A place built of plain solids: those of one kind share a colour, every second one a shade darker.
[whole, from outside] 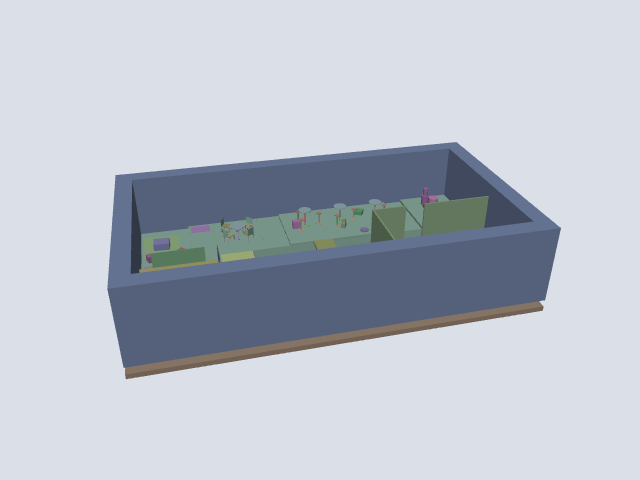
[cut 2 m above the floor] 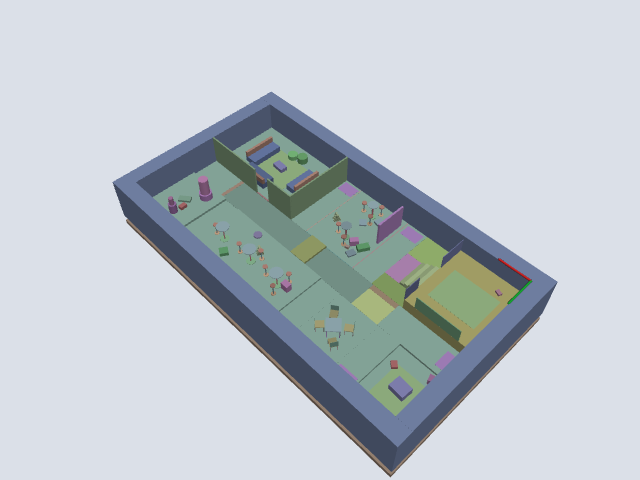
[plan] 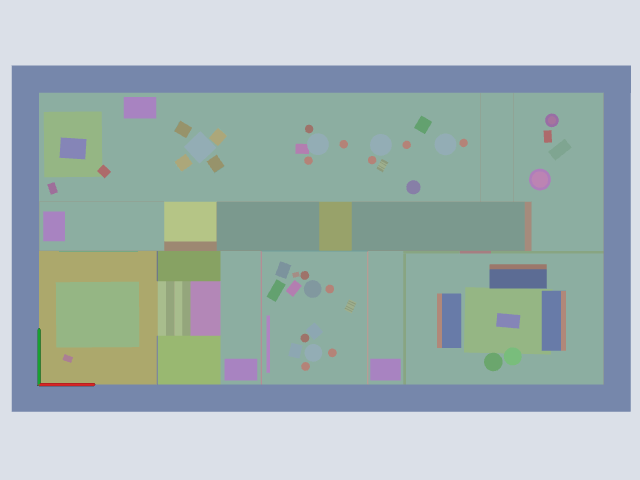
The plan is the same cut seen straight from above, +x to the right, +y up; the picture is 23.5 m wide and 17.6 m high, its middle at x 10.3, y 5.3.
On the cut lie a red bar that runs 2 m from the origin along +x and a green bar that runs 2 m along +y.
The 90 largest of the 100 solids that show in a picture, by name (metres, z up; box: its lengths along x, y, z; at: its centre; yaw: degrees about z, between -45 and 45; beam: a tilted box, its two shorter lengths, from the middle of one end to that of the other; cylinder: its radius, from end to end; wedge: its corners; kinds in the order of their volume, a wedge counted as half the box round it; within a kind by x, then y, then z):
{
 "wall_1": {"box": [1.0, 10.7, 4.6], "at": [-0.5, 5.35, 1.3]},
 "wall_2": {"box": [22.7, 1.0, 4.6], "at": [10.35, -0.5, 1.3]},
 "wall_3": {"box": [22.7, 1.0, 4.6], "at": [10.35, 11.2, 1.3]},
 "wall_4": {"box": [1.0, 10.7, 4.6], "at": [21.2, 5.35, 1.3]},
 "floor_1": {"box": [2.95, 4.0, 0.85], "at": [1.48, 8.7, -0.57]},
 "floor_2": {"box": [4.59, 1.8, 1.0], "at": [2.29, 5.8, -0.5]},
 "floor_3": {"box": [1.5, 4.0, 1.0], "at": [3.7, 8.7, -0.5]},
 "floor_4": {"box": [2.9, 4.0, 1.0], "at": [5.9, 8.7, -0.5]},
 "floor_5": {"box": [1.5, 4.9, 1.0], "at": [7.4, 2.45, -0.5]},
 "floor_6": {"box": [1.5, 4.0, 1.0], "at": [8.1, 8.7, -0.5]},
 "floor_7": {"box": [3.9, 4.9, 1.0], "at": [10.1, 2.45, -0.5]},
 "floor_8": {"box": [11.3, 1.8, 1.0], "at": [12.16, 5.8, -0.5]},
 "floor_9": {"box": [7.35, 4.0, 1.12], "at": [12.53, 8.7, -0.44]},
 "floor_10": {"box": [1.3, 4.9, 1.0], "at": [12.7, 2.45, -0.5]},
 "floor_11": {"box": [1.2, 4.0, 1.0], "at": [16.8, 8.7, -0.5]},
 "floor_12": {"box": [7.35, 4.9, 1.0], "at": [17.02, 2.45, -0.5]},
 "floor_13": {"box": [3.3, 4.0, 1.16], "at": [19.05, 8.7, -0.42]},
 "floor_14": {"box": [2.65, 1.8, 1.0], "at": [19.38, 5.8, -0.5]},
 "floor_base_1": {"box": [22.7, 12.7, 0.3], "at": [10.35, 5.35, -1.57]},
 "floor_deck_1": {"box": [4.35, 4.9, 1.8], "at": [2.17, 2.45, -0.1]},
 "floor_fore_1": {"box": [2.3, 1.79, 1.0], "at": [5.5, 0.9, -0.5]},
 "floor_fore_2": {"box": [2.3, 1.11, 1.0], "at": [5.5, 4.34, -0.5]},
 "step_tread_1": {"box": [0.3, 2.0, 1.64], "at": [4.5, 2.79, -0.18]},
 "step_tread_2": {"box": [0.3, 2.0, 1.48], "at": [4.8, 2.79, -0.26]},
 "step_tread_3": {"box": [0.3, 2.0, 1.32], "at": [5.1, 2.79, -0.34]},
 "step_tread_4": {"box": [0.3, 2.0, 1.16], "at": [5.4, 2.79, -0.42]},
 "part_1": {"box": [0.1, 4.8, 2.85], "at": [13.4, 2.4, 1.38]},
 "part_2": {"box": [2.07, 0.1, 2.85], "at": [14.38, 4.85, 1.38]},
 "part_3": {"box": [4.13, 0.1, 2.85], "at": [18.64, 4.85, 1.38]},
 "floor_hatch_1": {"box": [1.92, 1.46, 1.0], "at": [5.55, 5.97, -0.5]},
 "sofa_seat_1": {"box": [0.89, 2.0, 0.41], "at": [15.04, 2.34, 0.21]},
 "sofa_seat_2": {"box": [2.1, 0.89, 0.41], "at": [17.57, 3.96, 0.22]},
 "sofa_seat_3": {"box": [0.89, 2.2, 0.41], "at": [18.87, 2.34, 0.22]},
 "floor_before_steps_1": {"box": [1.1, 2.0, 1.0], "at": [6.1, 2.79, -0.5]},
 "low_rug_1": {"box": [2.13, 2.4, 0.06], "at": [1.24, 8.81, -0.17], "yaw": 0.5},
 "low_rug_2": {"box": [3.05, 2.4, 0.06], "at": [2.15, 2.56, 0.78], "yaw": 0.4},
 "low_rug_3": {"box": [3.2, 2.4, 0.06], "at": [17.2, 2.34, -0.02], "yaw": -1.3},
 "floor_hatch_cover_1": {"box": [1.92, 0.34, 0.95], "at": [5.55, 5.07, -0.47]},
 "screenW_1": {"box": [0.13, 2.1, 1.65], "at": [8.4, 1.48, 0.82]},
 "step_hump_1": {"box": [1.2, 1.8, 0.2], "at": [10.87, 5.8, 0.05]},
 "floor_gap_cover_1": {"box": [0.24, 1.8, 1.0], "at": [17.93, 5.8, -0.5]},
 "sofa_back_1": {"box": [0.18, 2.0, 0.38], "at": [14.68, 2.34, 0.6]},
 "sofa_back_2": {"box": [2.1, 0.18, 0.38], "at": [17.57, 4.32, 0.61]},
 "sofa_back_3": {"box": [0.18, 2.2, 0.38], "at": [19.23, 2.34, 0.61]},
 "low_1": {"box": [0.95, 0.75, 0.43], "at": [1.24, 8.66, 0.08], "yaw": -3.6},
 "low_2": {"box": [0.85, 0.5, 0.27], "at": [17.2, 2.34, 0.15], "yaw": -5.2},
 "piece_1": {"cylinder": 0.4, "from": [18.36, 7.52, 0.16], "to": [18.36, 7.52, 0.61]},
 "piece_2": {"cylinder": 0.25, "from": [18.8, 9.69, 0.16], "to": [18.8, 9.69, 0.81]},
 "plant_1": {"cylinder": 0.3, "from": [18.36, 7.52, 0.61], "to": [18.36, 7.52, 1.72]},
 "plant_2": {"cylinder": 0.15, "from": [18.8, 9.69, 0.81], "to": [18.8, 9.69, 1.32]},
 "pouf_1": {"cylinder": 0.34, "from": [16.66, 0.83, 0.01], "to": [16.66, 0.83, 0.45]},
 "pouf_2": {"cylinder": 0.33, "from": [17.37, 1.03, 0.01], "to": [17.37, 1.03, 0.32]},
 "low_mat_1": {"box": [0.8, 1.1, 0.06], "at": [0.55, 5.8, -0.02]},
 "low_mat_2": {"box": [1.2, 0.8, 0.06], "at": [3.7, 10.15, -0.02]},
 "low_mat_3": {"box": [1.2, 0.8, 0.06], "at": [7.4, 0.55, -0.02]},
 "low_mat_4": {"box": [1.12, 0.8, 0.06], "at": [12.7, 0.55, -0.02]},
 "bag_1": {"box": [0.28, 0.4, 0.4], "at": [0.5, 7.19, 0.05], "yaw": 19.6},
 "bag_2": {"box": [0.35, 0.53, 0.4], "at": [9.34, 3.53, 0.2], "yaw": -38.9},
 "bag_3": {"box": [0.5, 0.37, 0.49], "at": [9.65, 8.64, 0.36], "yaw": -1.3},
 "crate_1": {"box": [0.39, 0.74, 0.29], "at": [8.69, 3.44, 0.14], "yaw": -30.0},
 "crate_2": {"box": [0.47, 0.53, 0.24], "at": [14.08, 9.52, 0.24], "yaw": -30.7},
 "top_1": {"box": [0.85, 0.85, 0.044], "at": [5.9, 8.7, 0.7], "yaw": 43.4},
 "top_2": {"cylinder": 0.33, "from": [10.03, 3.5, 1.03], "to": [10.03, 3.5, 1.06]},
 "top_3": {"cylinder": 0.33, "from": [10.06, 1.16, 1.03], "to": [10.06, 1.16, 1.06]},
 "top_4": {"cylinder": 0.4, "from": [10.22, 8.81, 1.18], "to": [10.22, 8.81, 1.22]},
 "top_5": {"cylinder": 0.4, "from": [12.53, 8.79, 1.18], "to": [12.53, 8.79, 1.22]},
 "top_6": {"cylinder": 0.4, "from": [14.9, 8.81, 1.18], "to": [14.9, 8.81, 1.22]},
 "cushion_1": {"box": [0.43, 0.54, 0.15], "at": [8.95, 4.2, 0.03], "yaw": -20.5},
 "cushion_2": {"box": [0.42, 0.5, 0.19], "at": [9.4, 1.24, 0.04], "yaw": -13.5},
 "cushion_3": {"box": [0.45, 0.48, 0.15], "at": [10.09, 1.96, 0.03], "yaw": 42.3},
 "rail_front_1": {"box": [0.04, 1.79, 0.92], "at": [4.33, 0.9, 1.26]},
 "rail_front_2": {"box": [0.04, 1.11, 0.92], "at": [4.33, 4.34, 1.26]},
 "rail_1": {"box": [2.9, 0.04, 0.92], "at": [2.17, 4.88, 1.26]},
 "carton_folded_1": {"box": [0.78, 0.42, 0.19], "at": [19.1, 8.61, 0.2], "yaw": 38.4},
 "tray_stack_1": {"box": [0.4, 0.34, 0.18], "at": [2.38, 7.82, -0.05], "yaw": -43.4},
 "tray_stack_2": {"box": [0.29, 0.45, 0.22], "at": [18.65, 9.09, 0.27], "yaw": 2.7},
 "foot_1": {"cylinder": 0.28, "from": [10.22, 8.81, 0.07], "to": [10.22, 8.81, 0.14]},
 "foot_2": {"cylinder": 0.28, "from": [12.53, 8.79, 0.07], "to": [12.53, 8.79, 0.14]},
 "foot_3": {"cylinder": 0.28, "from": [14.9, 8.81, 0.07], "to": [14.9, 8.81, 0.14]},
 "chair_seat_1": {"box": [0.52, 0.45, 0.04], "at": [5.28, 9.36, 0.45], "yaw": -30.3},
 "chair_seat_2": {"box": [0.52, 0.45, 0.04], "at": [5.29, 8.12, 0.45], "yaw": 35.5},
 "chair_seat_3": {"box": [0.45, 0.52, 0.04], "at": [6.47, 8.09, 0.45], "yaw": 34.2},
 "chair_seat_4": {"box": [0.45, 0.52, 0.04], "at": [6.56, 9.08, 0.45], "yaw": -42.0},
 "hose_coil_1": {"cylinder": 0.26, "from": [13.72, 7.23, 0.07], "to": [13.72, 7.23, 0.2]},
 "parcel_1": {"box": [0.34, 0.23, 0.18], "at": [1.05, 0.95, 0.84], "yaw": -19.2},
 "low_stripE_1": {"box": [0.04, 4.9, 0.05], "at": [12.05, 2.45, -0.02]},
 "low_stripW_1": {"box": [0.04, 4.9, 0.05], "at": [8.15, 2.45, -0.02]},
 "low_stripN_1": {"box": [3.9, 0.04, 0.06], "at": [10.1, 4.9, -0.02]},
 "low_threshold_1": {"box": [1.15, 0.1, 0.06], "at": [15.99, 4.85, -0.01]},
 "stool_high_seat_1": {"cylinder": 0.16, "from": [10.75, 1.16, 0.67], "to": [10.75, 1.16, 0.73]}
}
